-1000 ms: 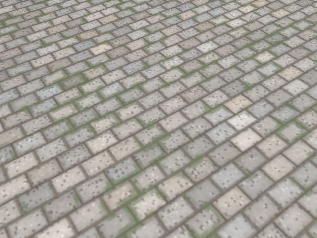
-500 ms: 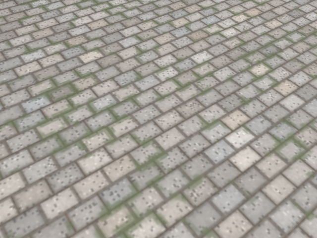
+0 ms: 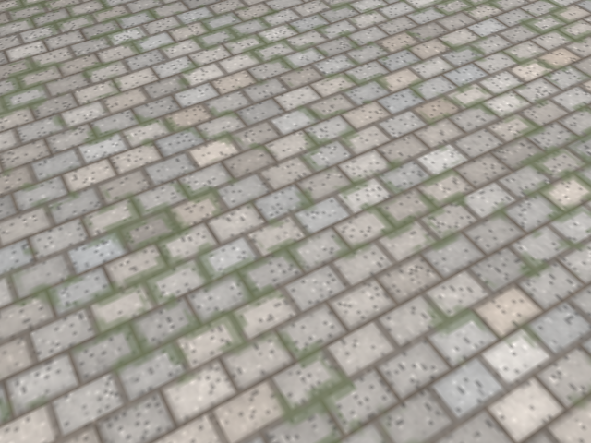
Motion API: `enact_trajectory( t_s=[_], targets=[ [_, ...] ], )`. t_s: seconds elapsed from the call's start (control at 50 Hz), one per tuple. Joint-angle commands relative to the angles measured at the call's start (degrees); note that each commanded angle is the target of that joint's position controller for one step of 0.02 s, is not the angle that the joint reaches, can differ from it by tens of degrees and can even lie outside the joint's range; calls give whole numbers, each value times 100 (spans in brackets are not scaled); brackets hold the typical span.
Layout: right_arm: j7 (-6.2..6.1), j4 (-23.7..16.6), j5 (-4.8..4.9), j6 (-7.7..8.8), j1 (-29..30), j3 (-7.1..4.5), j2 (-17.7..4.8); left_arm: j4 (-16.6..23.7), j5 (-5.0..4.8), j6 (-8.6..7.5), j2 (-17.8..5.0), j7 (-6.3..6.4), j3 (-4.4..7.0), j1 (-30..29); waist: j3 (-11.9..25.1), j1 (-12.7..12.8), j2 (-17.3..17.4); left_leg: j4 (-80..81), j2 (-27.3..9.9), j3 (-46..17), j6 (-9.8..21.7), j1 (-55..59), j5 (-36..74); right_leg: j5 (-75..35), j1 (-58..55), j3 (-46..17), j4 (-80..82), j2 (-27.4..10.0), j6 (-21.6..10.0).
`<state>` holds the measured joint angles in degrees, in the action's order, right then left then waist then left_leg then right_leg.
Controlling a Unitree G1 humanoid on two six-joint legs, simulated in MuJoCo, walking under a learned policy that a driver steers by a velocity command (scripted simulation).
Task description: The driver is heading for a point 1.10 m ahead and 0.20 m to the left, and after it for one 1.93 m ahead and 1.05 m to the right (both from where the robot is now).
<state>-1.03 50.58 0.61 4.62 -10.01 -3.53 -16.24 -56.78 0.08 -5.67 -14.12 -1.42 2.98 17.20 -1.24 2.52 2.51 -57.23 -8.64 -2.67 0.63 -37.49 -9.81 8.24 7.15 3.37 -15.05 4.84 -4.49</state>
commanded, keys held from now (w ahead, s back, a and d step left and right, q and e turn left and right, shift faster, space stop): w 0.06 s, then no key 0.66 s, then w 0.28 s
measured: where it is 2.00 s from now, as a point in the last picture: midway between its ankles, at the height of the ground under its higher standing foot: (310, 330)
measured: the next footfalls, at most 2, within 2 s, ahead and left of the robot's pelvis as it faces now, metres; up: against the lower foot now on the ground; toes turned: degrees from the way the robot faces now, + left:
left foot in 0.24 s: +0.33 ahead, +0.15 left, +0.00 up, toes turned +2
right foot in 0.56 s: +0.28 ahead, -0.09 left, +0.00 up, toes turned -1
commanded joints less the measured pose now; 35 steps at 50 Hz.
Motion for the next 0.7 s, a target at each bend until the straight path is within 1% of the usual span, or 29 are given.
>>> enact_trajectory(
  t_s=[0.02,0.06,0.1,0.14,0.18,0.2,0.22,0.24,0.26,0.28,0.3,0.32,0.34,0.36,0.38,0.4,0.42,0.44,0.46,0.48,0.52,0.54,0.56,0.58,0.6,0.62,0.64,0.66,0.7],
  targets=[
    [19,-309,-44,27,56,-37,-222,362,-26,-88,-856,120,135,-327,-261,-199,-490,1050,-70,14,-116,41,1057,-589,547,-957,1051,-1488,-886],
    [71,-425,-21,67,520,14,-130,294,-68,-62,-932,152,141,-85,-282,-30,-468,1823,119,200,-117,272,1561,-656,446,-734,1029,-1401,-767],
    [132,-535,-17,92,902,56,-96,171,-77,-9,-942,172,128,171,-358,111,-421,2312,305,311,-123,466,1769,-1204,243,-595,811,-1401,-711],
    [204,-634,-24,124,1041,57,-147,60,-79,87,-940,193,121,350,-258,125,-504,2634,443,278,-35,566,1705,-1897,-219,-586,372,-1521,-607],
    [258,-639,-46,145,851,0,-343,31,-75,179,-995,217,138,270,-8,-69,-651,2844,544,183,132,873,1397,-2406,-628,-675,-124,-1668,-422],
    [261,-553,-73,154,534,-51,-474,56,-81,215,-1048,228,153,123,187,-279,-696,2970,648,226,224,1289,1332,-2797,-723,-678,-514,-1641,-311],
    [243,-338,-119,170,-102,-140,-652,92,-79,245,-1007,236,135,13,535,-596,-614,3193,772,336,349,2098,1654,-3133,-690,-577,-1246,-1392,-153],
    [209,-203,-198,182,-682,-232,-1034,154,10,243,-837,240,66,210,1169,-723,-160,2952,210,-57,558,3337,3804,-2211,-173,-336,-2384,-1001,105],
    [181,-166,-305,107,-978,-227,-1279,22,110,187,-183,191,-135,1147,2024,-411,1116,2578,-1272,-1734,1561,5442,5681,1208,1665,-171,-4434,-267,504],
    [222,-107,-179,42,-1154,-107,-830,-186,-27,155,-256,149,-145,1447,2760,-486,1216,2887,-1614,-2597,1999,5656,5411,3210,2010,-891,-5393,-99,619],
    [258,-154,-85,3,-836,-66,-708,-117,-159,178,-776,142,-8,1055,2266,-506,687,3148,-1340,-2185,1785,4958,4300,3087,2213,-1097,-5732,-358,599],
    [236,-254,-77,-19,-286,-23,-596,28,-200,241,-820,196,16,491,1533,-415,323,3380,-1062,-1699,1528,4192,3456,2740,2436,-875,-5598,-595,615],
    [223,-305,-124,-20,135,46,-438,71,-145,329,-754,264,33,171,1015,-301,59,3648,-841,-1324,1385,3371,2983,2404,2362,-792,-5224,-797,655],
    [206,-315,-174,-12,407,84,-323,67,-88,435,-682,322,46,155,829,-113,149,3861,-679,-1053,1257,2711,2591,2100,1935,-818,-4759,-983,663],
    [212,-281,-228,-26,529,73,-346,36,-58,520,-535,353,19,237,731,-6,315,4036,-508,-844,1184,2251,2305,1883,1505,-712,-4308,-968,684],
    [207,-255,-264,-34,581,66,-361,-1,-38,570,-405,380,-8,305,725,48,414,4124,-403,-658,1193,2007,2220,1804,1200,-614,-3900,-920,703],
    [189,-226,-277,-42,591,63,-371,-16,-22,596,-344,407,-24,309,763,65,459,4160,-351,-543,1225,1905,2142,1766,992,-559,-3494,-886,718],
    [166,-192,-259,-54,564,55,-401,-13,-7,617,-331,423,-36,240,834,38,468,4190,-337,-510,1244,1909,1900,1601,839,-531,-3123,-867,713],
    [142,-159,-223,-77,528,47,-443,-13,2,642,-368,428,-31,166,907,-1,456,4250,-352,-536,1248,1924,1465,1292,692,-505,-2824,-854,701],
    [117,-134,-187,-110,535,44,-474,-24,8,670,-414,422,-18,110,913,-13,443,4322,-351,-557,1218,1874,828,979,538,-480,-2555,-845,680],
    [81,-94,-120,-188,640,65,-459,-68,42,700,-413,393,-4,29,694,59,392,4425,-208,-515,1014,1516,-794,301,116,-353,-1859,-765,576],
    [72,-43,-100,-215,584,95,-387,-71,92,704,-427,380,4,-53,506,62,347,4463,-82,-495,826,1334,-1516,153,-33,-325,-1551,-738,495],
    [73,58,-107,-229,411,136,-275,-38,151,699,-478,377,5,-138,293,42,235,4472,45,-481,578,1221,-2016,-2,-78,-475,-1213,-867,393],
    [72,110,-135,-241,296,146,-253,17,156,678,-614,391,11,-195,75,-47,49,4281,218,-389,359,1212,-2117,96,39,-740,-881,-1130,260],
    [55,110,-133,-264,42,107,-288,-39,38,659,-1015,405,106,-334,-125,-367,-602,4179,578,-53,201,1440,-1761,829,579,-730,-911,-1105,123],
    [11,135,-164,-291,140,107,-310,-83,0,606,-791,380,83,-389,-179,-264,-739,3880,698,140,111,1983,-1309,1420,1126,-726,-690,-1011,150],
    [-16,143,-143,-309,137,98,-296,-119,39,547,-589,370,33,-438,-153,-300,-820,3703,709,189,123,2287,-964,1449,1310,-737,-548,-1003,245],
    [-40,183,-131,-328,91,104,-248,-132,58,496,-538,360,21,-531,-104,-338,-849,3597,691,202,163,2462,-686,1187,1330,-720,-516,-985,335],
    [-43,269,-150,-338,-12,97,-242,-173,30,413,-500,348,10,-543,34,-336,-763,3476,709,251,212,2537,-208,624,1070,-679,-635,-960,410]
  ],
)
Velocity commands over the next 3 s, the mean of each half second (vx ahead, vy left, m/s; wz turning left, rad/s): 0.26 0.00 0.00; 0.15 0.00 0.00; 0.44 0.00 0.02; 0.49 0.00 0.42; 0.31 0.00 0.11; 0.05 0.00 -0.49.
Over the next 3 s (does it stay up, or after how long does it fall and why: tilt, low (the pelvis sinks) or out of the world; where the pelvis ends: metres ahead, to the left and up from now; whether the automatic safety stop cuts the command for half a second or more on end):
stays up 1.13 0.18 -0.01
